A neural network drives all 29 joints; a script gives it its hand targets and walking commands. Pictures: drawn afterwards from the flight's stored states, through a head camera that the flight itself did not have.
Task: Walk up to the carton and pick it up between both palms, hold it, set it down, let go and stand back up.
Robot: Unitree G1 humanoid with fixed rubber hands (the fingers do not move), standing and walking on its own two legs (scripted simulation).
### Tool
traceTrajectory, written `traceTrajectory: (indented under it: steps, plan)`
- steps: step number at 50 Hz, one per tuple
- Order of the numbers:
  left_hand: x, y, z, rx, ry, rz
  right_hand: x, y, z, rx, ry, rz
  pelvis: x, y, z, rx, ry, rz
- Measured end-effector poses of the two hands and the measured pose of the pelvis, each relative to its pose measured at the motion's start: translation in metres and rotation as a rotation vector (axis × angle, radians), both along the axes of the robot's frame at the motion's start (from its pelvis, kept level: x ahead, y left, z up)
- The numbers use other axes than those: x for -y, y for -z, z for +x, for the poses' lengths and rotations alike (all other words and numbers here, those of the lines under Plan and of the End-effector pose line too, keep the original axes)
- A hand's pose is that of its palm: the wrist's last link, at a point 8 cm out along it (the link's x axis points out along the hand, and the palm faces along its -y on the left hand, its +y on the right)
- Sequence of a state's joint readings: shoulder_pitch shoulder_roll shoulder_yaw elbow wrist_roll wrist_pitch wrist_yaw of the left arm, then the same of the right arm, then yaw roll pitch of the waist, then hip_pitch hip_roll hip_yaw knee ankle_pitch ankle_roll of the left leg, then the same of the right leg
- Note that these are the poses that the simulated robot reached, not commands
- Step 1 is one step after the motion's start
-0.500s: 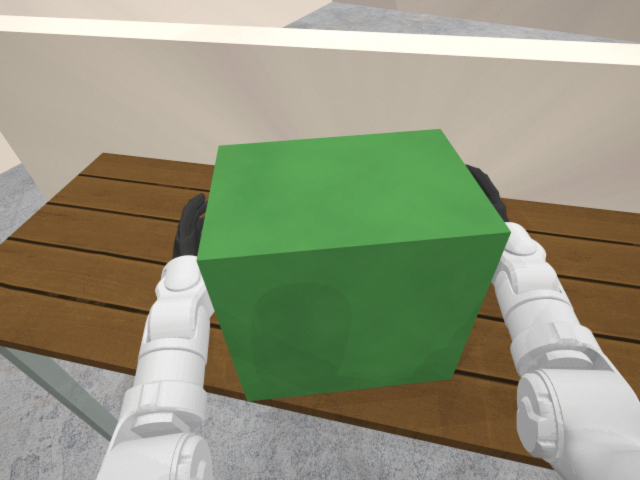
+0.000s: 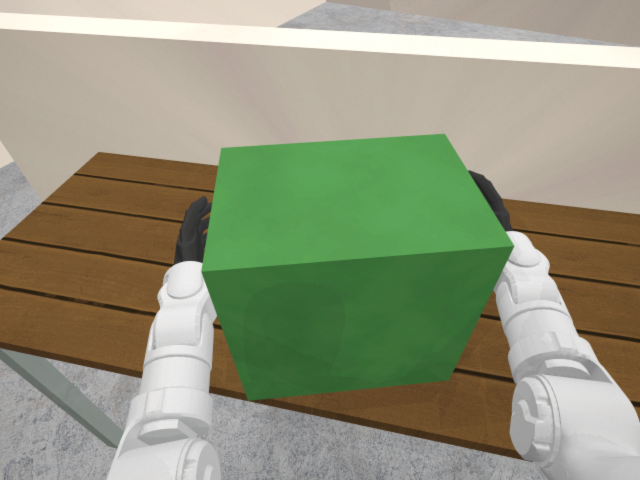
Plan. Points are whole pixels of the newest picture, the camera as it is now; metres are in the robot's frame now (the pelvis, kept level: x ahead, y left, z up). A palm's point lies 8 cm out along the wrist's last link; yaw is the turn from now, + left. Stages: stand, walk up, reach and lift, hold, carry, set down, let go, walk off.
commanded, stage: set down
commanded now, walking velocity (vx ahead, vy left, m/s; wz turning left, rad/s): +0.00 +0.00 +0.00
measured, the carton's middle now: (342, 272) +0.37 -0.03 +0.07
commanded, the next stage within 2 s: none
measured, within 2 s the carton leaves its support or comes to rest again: neither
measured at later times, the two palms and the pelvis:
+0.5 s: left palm (193, 262) +0.37 +0.16 +0.11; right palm (492, 232) +0.38 -0.23 +0.12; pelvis +0.00 +0.00 +0.00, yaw +0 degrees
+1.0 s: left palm (203, 270) +0.38 +0.15 +0.08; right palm (486, 253) +0.39 -0.24 +0.07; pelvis -0.01 +0.00 -0.01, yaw -3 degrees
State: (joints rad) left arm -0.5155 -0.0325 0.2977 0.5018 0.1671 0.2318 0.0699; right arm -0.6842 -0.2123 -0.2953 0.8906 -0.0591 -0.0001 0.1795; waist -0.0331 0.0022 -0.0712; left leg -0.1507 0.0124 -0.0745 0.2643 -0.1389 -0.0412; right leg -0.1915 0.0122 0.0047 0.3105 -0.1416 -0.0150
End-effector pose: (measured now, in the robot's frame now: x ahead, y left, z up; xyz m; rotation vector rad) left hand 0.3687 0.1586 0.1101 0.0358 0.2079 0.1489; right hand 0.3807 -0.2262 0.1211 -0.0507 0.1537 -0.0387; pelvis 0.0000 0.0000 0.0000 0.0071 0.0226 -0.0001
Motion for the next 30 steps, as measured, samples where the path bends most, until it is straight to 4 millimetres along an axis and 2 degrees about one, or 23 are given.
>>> traceTrajectory:
  steps: [30]
  plan:
    - [0.0003, 0.0040, -0.0008, -0.009, 0.006, -0.005, 0.0006, 0.0021, -0.0040, 0.022, -0.002, -0.024, 0.0011, 0.0001, -0.0022, 0.029, 0.007, 0.008]
